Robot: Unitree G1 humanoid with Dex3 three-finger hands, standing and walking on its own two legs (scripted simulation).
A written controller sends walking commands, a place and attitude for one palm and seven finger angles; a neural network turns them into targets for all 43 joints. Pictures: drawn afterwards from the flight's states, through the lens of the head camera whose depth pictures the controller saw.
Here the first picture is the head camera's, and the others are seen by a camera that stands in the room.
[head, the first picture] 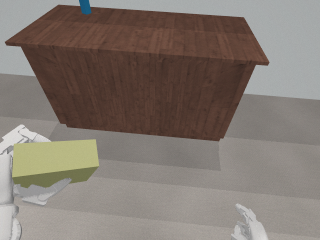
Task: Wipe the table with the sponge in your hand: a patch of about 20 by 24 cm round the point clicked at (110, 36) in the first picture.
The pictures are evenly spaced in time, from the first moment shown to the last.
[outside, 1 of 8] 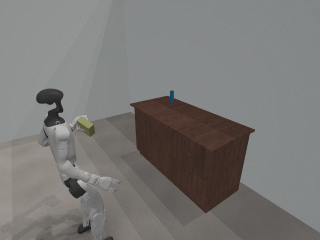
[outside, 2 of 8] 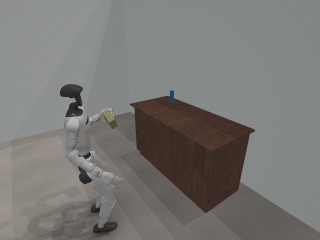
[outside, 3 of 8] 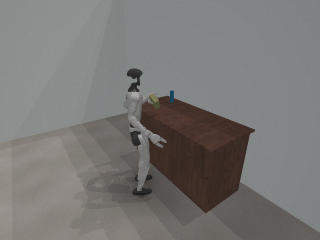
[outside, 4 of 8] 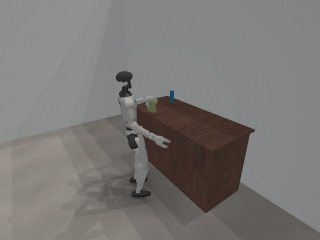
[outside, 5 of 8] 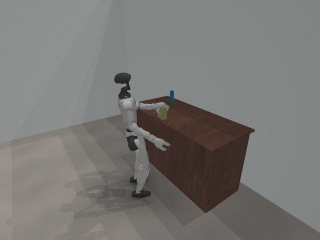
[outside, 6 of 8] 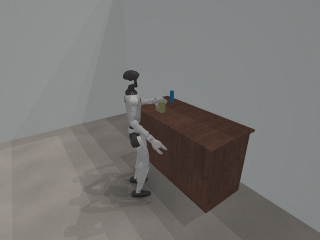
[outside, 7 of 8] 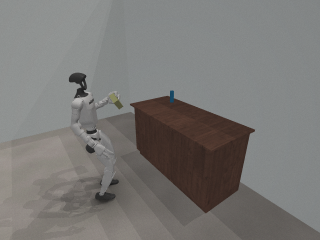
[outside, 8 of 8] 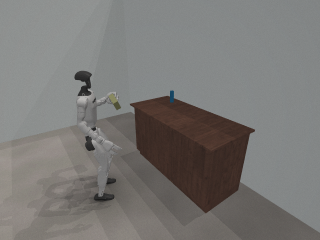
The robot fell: no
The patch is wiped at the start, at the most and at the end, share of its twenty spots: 0.00 0.95 0.95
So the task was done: yes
